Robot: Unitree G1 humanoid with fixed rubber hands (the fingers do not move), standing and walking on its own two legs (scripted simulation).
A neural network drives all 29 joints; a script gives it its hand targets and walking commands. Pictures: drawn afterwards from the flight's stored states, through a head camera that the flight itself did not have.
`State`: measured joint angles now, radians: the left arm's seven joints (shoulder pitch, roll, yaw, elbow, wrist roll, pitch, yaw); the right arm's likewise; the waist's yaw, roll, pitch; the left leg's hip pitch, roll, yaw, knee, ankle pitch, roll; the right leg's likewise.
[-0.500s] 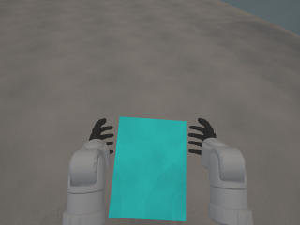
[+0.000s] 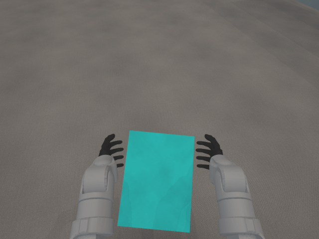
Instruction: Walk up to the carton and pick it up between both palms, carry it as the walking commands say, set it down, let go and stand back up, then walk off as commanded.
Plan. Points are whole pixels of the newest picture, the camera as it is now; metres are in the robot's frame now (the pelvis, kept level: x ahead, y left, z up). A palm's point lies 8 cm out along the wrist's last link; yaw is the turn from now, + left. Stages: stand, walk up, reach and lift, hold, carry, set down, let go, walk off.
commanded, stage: hold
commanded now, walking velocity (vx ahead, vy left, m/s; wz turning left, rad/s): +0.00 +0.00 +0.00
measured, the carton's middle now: (157, 176) +0.31 +0.01 -0.11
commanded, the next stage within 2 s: set down in 0.64 s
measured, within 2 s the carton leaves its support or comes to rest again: neither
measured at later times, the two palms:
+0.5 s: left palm (121, 174) +0.26 +0.10 +0.03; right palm (236, 162) +0.27 -0.19 +0.04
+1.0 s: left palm (120, 176) +0.26 +0.10 +0.01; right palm (230, 167) +0.27 -0.18 +0.02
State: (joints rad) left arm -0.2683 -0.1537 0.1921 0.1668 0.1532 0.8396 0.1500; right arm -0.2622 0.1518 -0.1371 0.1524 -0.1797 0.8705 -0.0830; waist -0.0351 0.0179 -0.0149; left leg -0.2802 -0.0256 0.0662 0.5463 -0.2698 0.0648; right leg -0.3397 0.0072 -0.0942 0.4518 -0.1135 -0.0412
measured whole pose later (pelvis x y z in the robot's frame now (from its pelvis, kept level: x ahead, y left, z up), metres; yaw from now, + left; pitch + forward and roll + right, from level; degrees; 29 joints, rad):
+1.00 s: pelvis -0.04 -0.05 -0.01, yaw +2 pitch -9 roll +0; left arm -0.46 -0.14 0.44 0.68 0.27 0.49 0.00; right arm -0.46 0.20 -0.42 0.57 -0.21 0.54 -0.11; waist -0.03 0.02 0.09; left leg -0.21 -0.03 -0.06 0.62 -0.35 0.08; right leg -0.24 0.08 -0.07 0.50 -0.18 -0.05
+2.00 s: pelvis -0.01 -0.01 -0.08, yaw +4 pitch +23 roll -2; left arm -0.44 -0.09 0.10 0.73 0.14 -0.10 0.28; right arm -0.41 0.10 -0.30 0.72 -0.14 -0.10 -0.12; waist -0.06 0.02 0.02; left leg -1.07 -0.10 -0.05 1.09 -0.42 0.06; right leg -1.10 0.07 0.02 1.00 -0.30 -0.01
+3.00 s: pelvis -0.06 -0.03 -0.23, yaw +5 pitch +39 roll +0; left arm -0.91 0.04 0.22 0.84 0.08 0.06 0.26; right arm -0.84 0.07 -0.34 0.73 -0.10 0.04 -0.20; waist -0.11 0.01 -0.02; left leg -1.80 -0.12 -0.01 1.64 -0.53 0.02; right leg -1.85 0.08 0.01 1.56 -0.39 -0.01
